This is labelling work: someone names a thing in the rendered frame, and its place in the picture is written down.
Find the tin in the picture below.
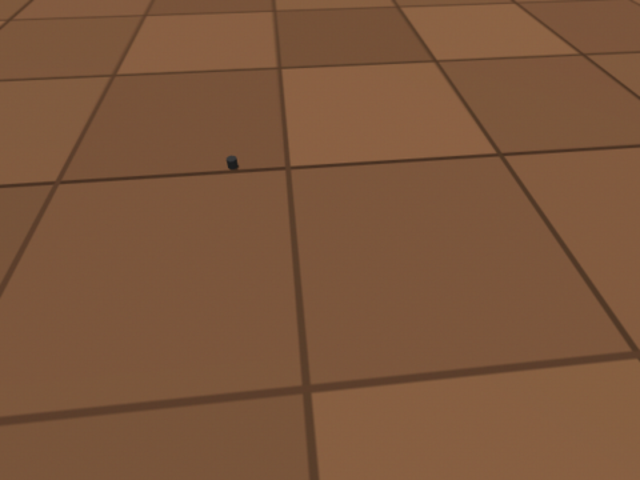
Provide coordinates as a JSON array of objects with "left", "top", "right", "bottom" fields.
[{"left": 226, "top": 156, "right": 238, "bottom": 169}]

